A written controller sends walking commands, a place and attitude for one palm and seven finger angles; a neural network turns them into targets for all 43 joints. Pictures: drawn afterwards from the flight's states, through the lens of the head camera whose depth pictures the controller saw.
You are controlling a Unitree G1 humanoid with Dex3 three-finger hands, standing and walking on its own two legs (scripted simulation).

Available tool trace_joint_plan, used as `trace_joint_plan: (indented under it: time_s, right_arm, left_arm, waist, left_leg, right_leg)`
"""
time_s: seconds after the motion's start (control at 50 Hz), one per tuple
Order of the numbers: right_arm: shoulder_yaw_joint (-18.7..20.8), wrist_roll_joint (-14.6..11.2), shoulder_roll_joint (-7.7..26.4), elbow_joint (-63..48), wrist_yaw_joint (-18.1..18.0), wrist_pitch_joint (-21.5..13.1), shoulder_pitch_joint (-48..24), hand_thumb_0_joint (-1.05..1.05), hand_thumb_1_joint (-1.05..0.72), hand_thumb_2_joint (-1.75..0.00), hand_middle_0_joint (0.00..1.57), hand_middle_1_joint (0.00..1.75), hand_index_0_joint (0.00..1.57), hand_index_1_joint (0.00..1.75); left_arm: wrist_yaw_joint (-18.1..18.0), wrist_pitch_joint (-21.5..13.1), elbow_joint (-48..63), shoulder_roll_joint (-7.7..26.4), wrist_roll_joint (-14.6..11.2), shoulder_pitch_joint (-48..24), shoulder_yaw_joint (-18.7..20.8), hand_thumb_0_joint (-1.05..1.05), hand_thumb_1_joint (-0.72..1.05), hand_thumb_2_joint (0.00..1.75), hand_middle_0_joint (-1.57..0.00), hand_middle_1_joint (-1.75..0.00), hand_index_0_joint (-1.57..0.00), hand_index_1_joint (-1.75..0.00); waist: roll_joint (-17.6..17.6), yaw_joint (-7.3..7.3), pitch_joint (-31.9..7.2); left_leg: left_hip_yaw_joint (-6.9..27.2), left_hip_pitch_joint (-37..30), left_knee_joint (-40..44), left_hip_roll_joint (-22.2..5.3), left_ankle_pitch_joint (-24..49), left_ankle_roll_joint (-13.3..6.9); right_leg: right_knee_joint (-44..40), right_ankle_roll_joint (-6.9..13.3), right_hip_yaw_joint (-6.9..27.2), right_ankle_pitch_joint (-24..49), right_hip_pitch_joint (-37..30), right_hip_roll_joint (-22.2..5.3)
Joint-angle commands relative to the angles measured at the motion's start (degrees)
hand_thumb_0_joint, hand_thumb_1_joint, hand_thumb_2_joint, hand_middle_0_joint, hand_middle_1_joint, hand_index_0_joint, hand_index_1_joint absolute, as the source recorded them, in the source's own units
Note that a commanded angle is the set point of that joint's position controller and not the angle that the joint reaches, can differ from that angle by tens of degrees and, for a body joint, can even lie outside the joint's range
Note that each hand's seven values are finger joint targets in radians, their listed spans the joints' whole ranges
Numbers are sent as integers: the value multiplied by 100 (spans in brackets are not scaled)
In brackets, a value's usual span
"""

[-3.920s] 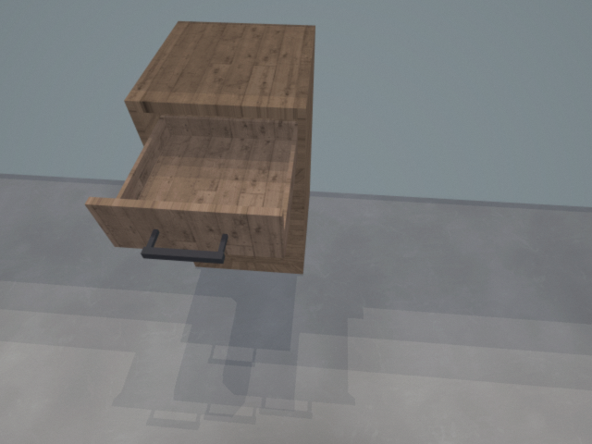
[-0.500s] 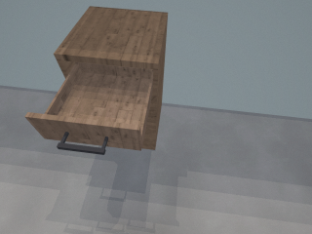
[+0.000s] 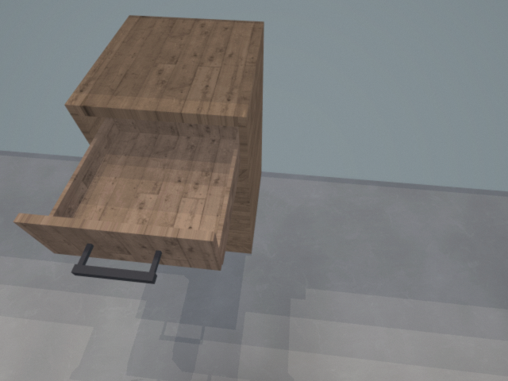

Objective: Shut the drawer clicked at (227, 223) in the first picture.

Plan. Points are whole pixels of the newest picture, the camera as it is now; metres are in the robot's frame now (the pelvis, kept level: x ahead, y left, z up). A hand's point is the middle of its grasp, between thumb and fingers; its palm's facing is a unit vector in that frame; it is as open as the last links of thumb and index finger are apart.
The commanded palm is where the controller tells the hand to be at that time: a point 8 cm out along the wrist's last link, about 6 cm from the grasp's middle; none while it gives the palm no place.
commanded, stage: come to a stop and stand still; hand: left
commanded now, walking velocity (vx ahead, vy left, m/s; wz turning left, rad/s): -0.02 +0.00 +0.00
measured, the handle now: (118, 263) +0.33 +0.29 -0.12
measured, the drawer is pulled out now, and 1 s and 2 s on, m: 0.30 0.30 0.30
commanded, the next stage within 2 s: look again from close up in 0.52 s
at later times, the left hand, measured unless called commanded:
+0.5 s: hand out of the picture +0.00 +0.20 -0.17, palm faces +0.03 -0.97 -0.24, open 7.4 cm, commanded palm none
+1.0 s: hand out of the picture +0.00 +0.17 -0.17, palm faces -0.01 -0.98 -0.19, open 7.3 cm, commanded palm none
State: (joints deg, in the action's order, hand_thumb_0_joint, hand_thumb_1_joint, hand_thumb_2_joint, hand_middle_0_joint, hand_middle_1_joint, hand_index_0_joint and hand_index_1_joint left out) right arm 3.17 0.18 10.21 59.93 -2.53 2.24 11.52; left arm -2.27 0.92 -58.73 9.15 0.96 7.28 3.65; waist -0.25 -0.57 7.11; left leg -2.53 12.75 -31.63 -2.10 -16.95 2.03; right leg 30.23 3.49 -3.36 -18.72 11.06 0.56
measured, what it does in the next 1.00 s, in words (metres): stands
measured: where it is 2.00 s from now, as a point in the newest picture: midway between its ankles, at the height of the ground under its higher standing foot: outside the picture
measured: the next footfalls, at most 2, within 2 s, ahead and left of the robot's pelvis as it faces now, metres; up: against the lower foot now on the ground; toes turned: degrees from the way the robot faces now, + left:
right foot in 1.84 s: +0.02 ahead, -0.05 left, +0.00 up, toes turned -10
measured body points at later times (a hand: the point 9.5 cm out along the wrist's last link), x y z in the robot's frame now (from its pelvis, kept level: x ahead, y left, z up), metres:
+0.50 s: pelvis -0.02 +0.01 +0.00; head -0.02 +0.00 +0.45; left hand +0.00 +0.25 -0.15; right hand +0.05 -0.21 -0.16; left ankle +0.02 +0.13 -0.74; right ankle -0.03 -0.09 -0.74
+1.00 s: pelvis +0.00 +0.00 +0.00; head +0.01 -0.01 +0.45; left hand +0.00 +0.22 -0.16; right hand -0.02 -0.22 -0.16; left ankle +0.02 +0.13 -0.74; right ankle -0.03 -0.09 -0.74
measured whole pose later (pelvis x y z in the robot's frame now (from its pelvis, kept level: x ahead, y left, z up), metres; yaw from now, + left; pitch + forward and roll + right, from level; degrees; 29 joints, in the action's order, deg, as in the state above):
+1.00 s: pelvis +0.00 +0.00 +0.00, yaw -1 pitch +0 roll +1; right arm -0.7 0.5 7.9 64.9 -1.6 -1.0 17.5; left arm -1.8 -0.9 -63.7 8.2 0.6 16.3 -0.7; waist -0.1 -0.5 1.8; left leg -3.1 13.2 -26.4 -1.6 -12.6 0.9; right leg 28.1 2.8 -0.2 -17.8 9.9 2.1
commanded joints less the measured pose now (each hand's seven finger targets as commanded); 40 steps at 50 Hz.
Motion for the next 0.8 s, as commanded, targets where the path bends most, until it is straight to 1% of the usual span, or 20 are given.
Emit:
trace_joint_plan:
  time_s: [0.0,0.02,0.04,0.08,0.1,0.12,0.14,0.16,0.18,0.22,0.24,0.26,0.28,0.3,0.32,0.34,0.38,0.44,0.48,0.78]
  right_arm:
    - [109,113,693,-169,-11,-74,716,0,-90,-90,20,30,20,30]
    - [108,126,804,-181,-9,-68,735,0,-90,-90,20,30,20,30]
    - [86,129,800,-209,-26,-86,573,0,-90,-90,20,30,20,30]
    - [40,169,754,-290,-56,-118,411,0,-90,-90,20,30,20,30]
    - [184,-32,1236,-735,20,-230,-607,0,-90,-90,20,30,20,30]
    - [100,-27,492,-1063,181,-232,-188,0,-90,-90,20,30,20,30]
    - [35,-11,330,-1120,193,-204,63,0,-90,-90,20,30,20,30]
    - [11,19,262,-1100,198,-137,204,0,-90,-90,20,30,20,30]
    - [17,12,280,-1081,203,-142,122,0,-90,-90,20,30,20,30]
    - [-26,0,269,-1010,169,-168,355,0,-90,-90,20,30,20,30]
    - [-39,8,295,-897,161,-183,533,0,-90,-90,20,30,20,30]
    - [-34,42,428,-819,168,-243,684,0,-90,-90,20,30,20,30]
    - [-48,104,644,-846,154,-272,604,0,-90,-90,20,30,20,30]
    - [-46,127,740,-895,142,-245,454,0,-90,-90,20,30,20,30]
    - [-56,123,782,-911,137,-236,264,0,-90,-90,20,30,20,30]
    - [-72,117,751,-946,140,-229,126,0,-90,-90,20,30,20,30]
    - [-96,115,676,-913,152,-250,125,0,-90,-90,20,30,20,30]
    - [-106,112,578,-813,158,-252,359,0,-90,-90,20,30,20,30]
    - [-136,113,559,-681,156,-272,491,0,-90,-90,20,30,20,30]
    - [-292,54,386,142,102,-394,788,0,-90,-90,20,30,20,30]
  left_arm:
    - [-69,4,294,761,-30,441,168,0,90,90,-20,-30,-20,-30]
    - [-82,24,323,601,-6,348,109,0,90,90,-20,-30,-20,-30]
    - [-52,53,328,580,-37,326,109,0,90,90,-20,-30,-20,-30]
    - [11,83,295,575,-52,279,97,0,90,90,-20,-30,-20,-30]
    - [-154,-153,34,803,-129,1438,-63,0,90,90,-20,-30,-20,-30]
    - [-134,-258,317,1239,20,1157,62,0,90,90,-20,-30,-20,-30]
    - [-123,-327,337,1240,37,959,-55,0,90,90,-20,-30,-20,-30]
    - [-129,-329,476,1066,75,787,-65,0,90,90,-20,-30,-20,-30]
    - [-140,-333,565,1059,89,712,-54,0,90,90,-20,-30,-20,-30]
    - [-143,-282,658,1068,35,650,-77,0,90,90,-20,-30,-20,-30]
    - [-129,-234,670,1058,-8,605,-106,0,90,90,-20,-30,-20,-30]
    - [-114,-185,693,948,-9,603,-118,0,90,90,-20,-30,-20,-30]
    - [-114,-110,702,789,-39,753,-135,0,90,90,-20,-30,-20,-30]
    - [-104,-59,674,678,-21,890,-153,0,90,90,-20,-30,-20,-30]
    - [-76,-33,602,643,-4,944,-186,0,90,90,-20,-30,-20,-30]
    - [-42,-42,544,650,3,1018,-205,0,90,90,-20,-30,-20,-30]
    - [5,-104,455,696,8,1139,-230,0,90,90,-20,-30,-20,-30]
    - [32,-161,428,744,9,1080,-235,0,90,90,-20,-30,-20,-30]
    - [39,-181,409,730,4,1017,-249,0,90,90,-20,-30,-20,-30]
    - [28,-283,-225,546,-49,1274,-327,0,90,90,-20,-30,-20,-30]
  waist:
    - [628,7,-1088]
    - [997,-51,-932]
    - [1335,-5,-764]
    - [1354,31,-522]
    - [1240,652,-1384]
    - [-588,393,-1322]
    - [-987,114,-1261]
    - [-714,26,-1390]
    - [-758,-8,-1154]
    - [-732,-129,-1130]
    - [-563,-205,-1059]
    - [117,-203,-897]
    - [717,-51,-635]
    - [820,52,-302]
    - [978,106,-42]
    - [719,162,110]
    - [419,165,-42]
    - [-126,10,-311]
    - [-99,-58,-310]
    - [-41,55,-387]
  left_leg:
    - [714,-1015,645,-957,3793,-433]
    - [923,-832,854,-1335,4196,-768]
    - [1164,-586,1095,-1498,4259,-1037]
    - [1103,-502,1137,-1449,4378,-1179]
    - [476,-1004,-1068,-1335,4906,-644]
    - [-107,634,-1616,-192,1215,-336]
    - [189,1097,-1676,-24,-1130,-194]
    - [199,1045,-1620,27,-1136,-204]
    - [120,1104,-1438,118,-1045,-242]
    - [5,481,-498,208,-258,-246]
    - [-18,-118,47,185,428,-252]
    - [227,-528,310,-135,1385,-344]
    - [896,-223,537,-737,1842,-631]
    - [1145,340,900,-974,1087,-830]
    - [1327,796,1221,-953,144,-866]
    - [1311,1062,1353,-833,-598,-812]
    - [1009,885,1279,-529,-936,-628]
    - [673,334,963,-275,-660,-487]
    - [658,129,975,-272,-461,-461]
    - [476,-20,957,-320,718,-366]
  right_leg:
    - [222,-106,353,2647,105,-611]
    - [572,-222,129,726,202,-236]
    - [1017,-258,173,-606,297,-93]
    - [1188,-216,351,-1125,415,-129]
    - [-588,-287,1075,584,551,-695]
    - [-788,-294,1875,3436,-461,-1333]
    - [-599,391,2117,4232,-569,-1823]
    - [-406,625,1745,4368,-729,-1641]
    - [-131,664,1541,4939,-706,-1405]
    - [88,521,1189,4484,-389,-1165]
    - [99,329,1076,3477,104,-1027]
    - [228,130,869,2214,565,-730]
    - [246,-90,614,644,815,-313]
    - [205,-160,374,-428,708,-103]
    - [205,-169,352,-588,587,-79]
    - [73,-141,443,-407,491,-107]
    - [-283,-87,668,-171,494,-236]
    - [-848,-24,1079,-772,884,-456]
    - [-962,-26,1085,-856,1063,-479]
    - [-923,-63,977,560,394,-564]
